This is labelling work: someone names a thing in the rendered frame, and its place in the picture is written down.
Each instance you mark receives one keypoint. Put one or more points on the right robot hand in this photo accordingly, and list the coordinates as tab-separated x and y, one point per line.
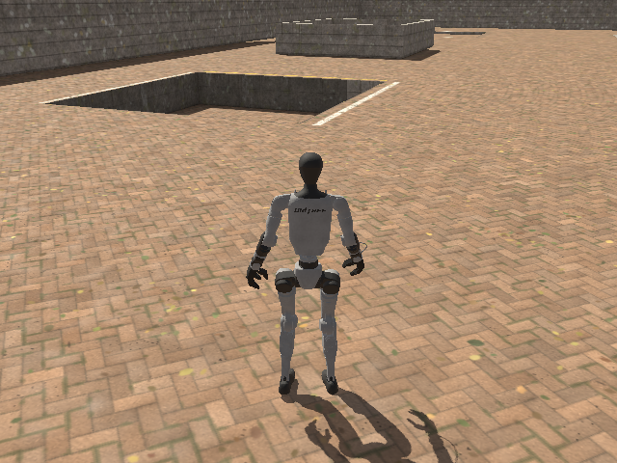
358	270

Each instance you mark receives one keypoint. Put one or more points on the right robot forearm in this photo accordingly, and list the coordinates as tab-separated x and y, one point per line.
355	251

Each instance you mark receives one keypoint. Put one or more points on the right robot thigh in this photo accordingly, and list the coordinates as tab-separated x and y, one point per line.
330	284

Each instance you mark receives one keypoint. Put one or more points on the right robot upper arm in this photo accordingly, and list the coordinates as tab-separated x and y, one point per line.
345	220

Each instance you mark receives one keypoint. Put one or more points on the left robot forearm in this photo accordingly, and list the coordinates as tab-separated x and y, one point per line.
259	255

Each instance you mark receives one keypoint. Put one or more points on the robot left foot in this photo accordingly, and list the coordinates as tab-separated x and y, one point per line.
285	386

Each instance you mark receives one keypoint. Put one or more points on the left robot upper arm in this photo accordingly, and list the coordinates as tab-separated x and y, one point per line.
274	217

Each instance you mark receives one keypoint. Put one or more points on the left robot hand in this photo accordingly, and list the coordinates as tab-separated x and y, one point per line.
251	274

